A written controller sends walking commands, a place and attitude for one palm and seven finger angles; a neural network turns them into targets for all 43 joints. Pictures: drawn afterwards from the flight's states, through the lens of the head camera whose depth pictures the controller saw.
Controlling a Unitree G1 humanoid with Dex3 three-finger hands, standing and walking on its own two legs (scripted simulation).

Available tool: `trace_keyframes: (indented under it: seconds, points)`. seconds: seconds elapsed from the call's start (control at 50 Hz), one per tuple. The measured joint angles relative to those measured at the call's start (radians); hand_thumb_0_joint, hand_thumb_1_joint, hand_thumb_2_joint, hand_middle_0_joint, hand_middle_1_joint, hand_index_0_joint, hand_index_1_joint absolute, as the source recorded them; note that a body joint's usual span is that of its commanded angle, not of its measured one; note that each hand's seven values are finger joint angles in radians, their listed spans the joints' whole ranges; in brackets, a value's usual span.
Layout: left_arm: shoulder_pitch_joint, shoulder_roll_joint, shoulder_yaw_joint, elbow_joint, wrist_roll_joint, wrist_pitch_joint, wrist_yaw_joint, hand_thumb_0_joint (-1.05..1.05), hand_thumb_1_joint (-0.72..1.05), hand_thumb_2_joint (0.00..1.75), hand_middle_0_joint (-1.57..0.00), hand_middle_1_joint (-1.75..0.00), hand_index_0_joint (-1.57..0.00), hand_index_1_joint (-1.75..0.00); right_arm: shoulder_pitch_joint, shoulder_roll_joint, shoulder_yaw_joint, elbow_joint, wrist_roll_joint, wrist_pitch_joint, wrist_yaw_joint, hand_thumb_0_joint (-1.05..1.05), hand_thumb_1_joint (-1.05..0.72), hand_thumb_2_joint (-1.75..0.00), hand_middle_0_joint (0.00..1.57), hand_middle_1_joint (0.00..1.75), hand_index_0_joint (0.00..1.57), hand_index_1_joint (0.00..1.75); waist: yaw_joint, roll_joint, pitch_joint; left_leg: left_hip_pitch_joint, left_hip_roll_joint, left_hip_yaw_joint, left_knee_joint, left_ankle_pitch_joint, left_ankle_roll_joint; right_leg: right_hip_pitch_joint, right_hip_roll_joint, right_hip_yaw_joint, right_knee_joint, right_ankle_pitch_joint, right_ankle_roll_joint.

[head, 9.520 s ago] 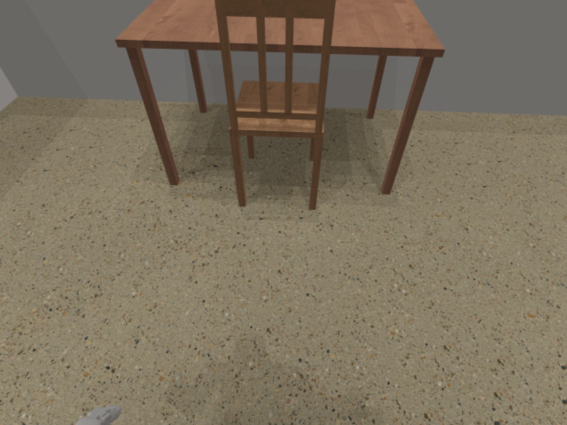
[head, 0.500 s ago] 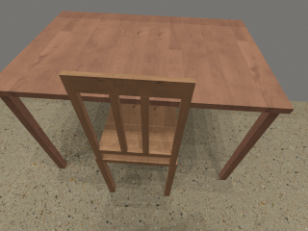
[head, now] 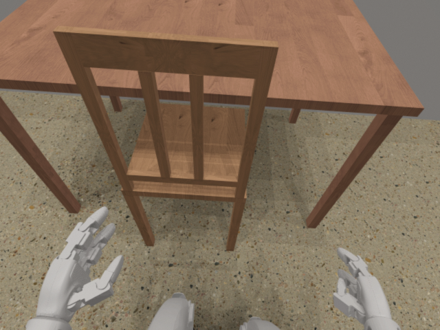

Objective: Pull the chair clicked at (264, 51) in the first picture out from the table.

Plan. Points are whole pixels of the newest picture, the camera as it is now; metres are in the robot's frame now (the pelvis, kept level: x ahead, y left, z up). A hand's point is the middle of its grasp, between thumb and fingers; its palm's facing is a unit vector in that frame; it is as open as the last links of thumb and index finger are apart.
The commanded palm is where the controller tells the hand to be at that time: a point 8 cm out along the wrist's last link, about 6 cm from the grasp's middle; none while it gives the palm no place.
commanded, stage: raise the hand toward the chair's back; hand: left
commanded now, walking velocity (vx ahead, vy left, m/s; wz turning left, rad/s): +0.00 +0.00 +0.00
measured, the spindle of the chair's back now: (158, 132) +0.53 +0.17 +0.02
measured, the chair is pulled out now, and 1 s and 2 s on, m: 0.00 0.00 0.00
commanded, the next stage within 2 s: aim the fingers beside a spindle in 1.68 s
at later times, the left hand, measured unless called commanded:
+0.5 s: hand (92, 252) +0.23 +0.22 +0.04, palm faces +0.06 -1.00 -0.05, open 13.6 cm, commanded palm +0.20 +0.26 +0.04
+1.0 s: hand (85, 257) +0.23 +0.23 +0.04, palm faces +0.01 -1.00 -0.04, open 16.8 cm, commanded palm +0.21 +0.28 +0.05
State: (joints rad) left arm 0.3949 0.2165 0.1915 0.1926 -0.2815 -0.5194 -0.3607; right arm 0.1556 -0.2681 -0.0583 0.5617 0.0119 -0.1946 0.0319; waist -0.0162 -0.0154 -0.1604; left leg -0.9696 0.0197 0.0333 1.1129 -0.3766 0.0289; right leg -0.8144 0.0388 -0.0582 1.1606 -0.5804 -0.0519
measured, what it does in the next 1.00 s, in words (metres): stands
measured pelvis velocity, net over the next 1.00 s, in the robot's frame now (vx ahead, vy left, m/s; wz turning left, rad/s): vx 0.00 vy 0.02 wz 0.02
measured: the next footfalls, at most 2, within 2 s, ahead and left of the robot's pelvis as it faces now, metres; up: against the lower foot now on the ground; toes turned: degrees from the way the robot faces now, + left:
none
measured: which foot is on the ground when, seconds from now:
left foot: down 0.00-1.00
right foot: down 0.00-1.00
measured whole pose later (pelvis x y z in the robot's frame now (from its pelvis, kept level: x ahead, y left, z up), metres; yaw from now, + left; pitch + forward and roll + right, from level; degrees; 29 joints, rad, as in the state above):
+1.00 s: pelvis +0.00 +0.02 +0.00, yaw +1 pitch +14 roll -5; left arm 0.32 0.28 0.17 0.02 -0.28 -0.34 -0.27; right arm 0.18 -0.22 0.05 0.55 0.01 -0.21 -0.06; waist 0.01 0.05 -0.12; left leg -1.02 0.01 -0.03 1.15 -0.38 0.06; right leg -0.81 0.05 -0.11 1.11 -0.56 -0.02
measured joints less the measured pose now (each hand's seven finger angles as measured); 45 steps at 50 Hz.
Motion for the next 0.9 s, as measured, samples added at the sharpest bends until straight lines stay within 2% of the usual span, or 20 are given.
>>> trace_keyframes:
  seconds: [0.08, 0.14, 0.18, 0.24, 0.3, 0.36, 0.4, 0.44, 0.48, 0.54, 0.58, 0.64, 0.7, 0.82, 0.9]
  points:
    - [0.077, 0.001, -0.002, -0.060, -0.022, 0.048, 0.035, 0.01, 0.51, 0.73, -0.16, -0.24, -0.17, -0.24, -0.004, -0.010, 0.008, -0.046, 0.009, -0.006, -0.041, 0.01, -0.91, -0.90, 0.20, 0.30, 0.19, 0.30, 0.044, 0.022, 0.020, -0.059, -0.005, -0.040, 0.087, -0.029, -0.004, -0.032, 0.001, -0.042, 0.065, -0.036, -0.006]
    - [0.077, 0.008, -0.023, -0.148, -0.019, 0.018, 0.067, 0.01, 0.44, 0.70, -0.15, -0.23, -0.16, -0.22, -0.003, -0.004, 0.035, -0.038, 0.006, -0.038, -0.069, 0.01, -0.91, -0.90, 0.20, 0.30, 0.19, 0.30, 0.074, 0.036, 0.038, -0.088, -0.007, -0.070, 0.118, -0.035, -0.009, -0.044, 0.005, -0.071, 0.079, -0.043, -0.011]
    - [0.044, 0.012, -0.040, -0.192, -0.018, -0.008, 0.063, 0.01, 0.40, 0.68, -0.14, -0.22, -0.15, -0.22, -0.007, 0.008, 0.057, -0.017, 0.004, -0.056, -0.080, 0.01, -0.91, -0.90, 0.20, 0.30, 0.19, 0.30, 0.081, 0.047, 0.046, -0.104, -0.006, -0.085, 0.130, -0.036, -0.011, -0.051, 0.008, -0.085, 0.080, -0.042, -0.014]
    - [-0.036, 0.027, -0.052, -0.204, -0.002, 0.009, 0.033, 0.01, 0.32, 0.65, -0.13, -0.21, -0.14, -0.21, -0.012, 0.036, 0.087, 0.013, 0.007, -0.060, -0.091, 0.01, -0.91, -0.90, 0.20, 0.30, 0.20, 0.30, 0.071, 0.059, 0.047, -0.127, -0.002, -0.094, 0.137, -0.036, -0.013, -0.069, 0.014, -0.093, 0.078, -0.039, -0.014]
    - [-0.102, 0.043, -0.040, -0.170, 0.010, 0.112, 0.009, 0.01, 0.25, 0.62, -0.13, -0.20, -0.14, -0.20, -0.004, 0.071, 0.094, 0.028, 0.015, -0.033, -0.094, 0.01, -0.91, -0.90, 0.20, 0.30, 0.20, 0.30, 0.045, 0.063, 0.048, -0.125, 0.004, -0.083, 0.122, -0.035, -0.013, -0.074, 0.018, -0.080, 0.064, -0.031, -0.011]
    - [-0.100, 0.043, -0.009, -0.149, 0.003, 0.230, 0.018, 0.01, 0.19, 0.59, -0.13, -0.19, -0.13, -0.18, 0.028, 0.090, 0.085, 0.030, 0.020, 0.004, -0.092, 0.01, -0.91, -0.90, 0.21, 0.30, 0.20, 0.30, 0.020, 0.062, 0.041, -0.093, 0.008, -0.060, 0.084, -0.033, -0.007, -0.053, 0.019, -0.055, 0.029, -0.020, 0.000]
    - [-0.069, 0.035, 0.014, -0.156, -0.008, 0.258, 0.041, 0.01, 0.14, 0.57, -0.12, -0.18, -0.13, -0.18, 0.056, 0.089, 0.072, 0.032, 0.018, 0.016, -0.090, 0.01, -0.91, -0.90, 0.21, 0.30, 0.20, 0.30, 0.011, 0.060, 0.031, -0.066, 0.010, -0.045, 0.055, -0.032, -0.002, -0.032, 0.018, -0.039, 0.002, -0.013, 0.007]
    - [-0.033, 0.029, 0.032, -0.171, -0.016, 0.237, 0.066, 0.01, 0.10, 0.55, -0.12, -0.17, -0.13, -0.17, 0.078, 0.079, 0.059, 0.037, 0.012, 0.017, -0.085, 0.01, -0.91, -0.90, 0.21, 0.30, 0.20, 0.30, 0.007, 0.059, 0.024, -0.045, 0.009, -0.036, 0.035, -0.031, 0.002, -0.013, 0.017, -0.029, -0.021, -0.007, 0.011]
    - [-0.006, 0.027, 0.042, -0.185, -0.021, 0.182, 0.083, 0.01, 0.05, 0.53, -0.11, -0.17, -0.12, -0.16, 0.090, 0.062, 0.047, 0.042, 0.005, 0.011, -0.079, 0.02, -0.91, -0.90, 0.21, 0.30, 0.20, 0.30, 0.007, 0.058, 0.021, -0.041, 0.007, -0.032, 0.029, -0.032, 0.007, -0.008, 0.015, -0.026, -0.029, -0.006, 0.014]
    - [0.002, 0.028, 0.037, -0.190, -0.026, 0.097, 0.080, 0.00, -0.02, 0.50, -0.10, -0.16, -0.11, -0.15, 0.087, 0.029, 0.036, 0.046, -0.001, -0.002, -0.073, 0.01, -0.91, -0.90, 0.20, 0.30, 0.20, 0.30, 0.012, 0.059, 0.023, -0.064, 0.002, -0.034, 0.049, -0.037, 0.014, -0.026, 0.010, -0.029, -0.012, -0.013, 0.019]
    - [-0.006, 0.029, 0.022, -0.185, -0.029, 0.070, 0.066, 0.00, -0.07, 0.48, -0.10, -0.15, -0.10, -0.14, 0.075, 0.012, 0.032, 0.044, 0.000, -0.008, -0.074, 0.01, -0.91, -0.90, 0.20, 0.30, 0.20, 0.30, 0.016, 0.059, 0.027, -0.086, 0.000, -0.036, 0.069, -0.041, 0.018, -0.045, 0.008, -0.032, 0.006, -0.019, 0.022]
    - [-0.019, 0.029, -0.010, -0.183, -0.022, 0.082, 0.053, 0.00, -0.14, 0.45, -0.09, -0.14, -0.10, -0.13, 0.052, 0.002, 0.030, 0.035, 0.003, -0.016, -0.080, 0.02, -0.91, -0.90, 0.20, 0.30, 0.20, 0.30, 0.019, 0.057, 0.037, -0.107, -0.001, -0.040, 0.090, -0.045, 0.024, -0.062, 0.008, -0.036, 0.022, -0.022, 0.026]
    - [-0.020, 0.036, -0.030, -0.207, -0.004, 0.114, 0.068, 0.00, -0.21, 0.42, -0.08, -0.13, -0.09, -0.12, 0.033, 0.011, 0.034, 0.022, 0.002, -0.020, -0.083, 0.02, -0.91, -0.90, 0.20, 0.30, 0.20, 0.30, 0.020, 0.053, 0.041, -0.107, -0.001, -0.042, 0.090, -0.042, 0.026, -0.059, 0.008, -0.039, 0.019, -0.017, 0.028]
    - [-0.023, 0.048, -0.009, -0.255, 0.008, 0.115, 0.131, 0.00, -0.35, 0.36, -0.07, -0.10, -0.08, -0.10, 0.010, 0.042, 0.061, 0.001, -0.003, -0.013, -0.078, 0.01, -0.91, -0.90, 0.20, 0.30, 0.20, 0.30, 0.023, 0.058, 0.038, -0.071, -0.003, -0.051, 0.061, -0.026, 0.027, -0.017, 0.009, -0.046, -0.021, 0.003, 0.030]
    - [-0.051, 0.052, -0.001, -0.219, 0.005, 0.131, 0.123, -0.01, -0.42, 0.33, -0.06, -0.09, -0.07, -0.09, 0.007, 0.049, 0.090, -0.010, 0.001, -0.011, -0.079, 0.01, -0.91, -0.90, 0.20, 0.30, 0.20, 0.30, 0.028, 0.066, 0.036, -0.058, -0.007, -0.056, 0.045, -0.015, 0.028, -0.002, 0.008, -0.052, -0.039, 0.015, 0.031]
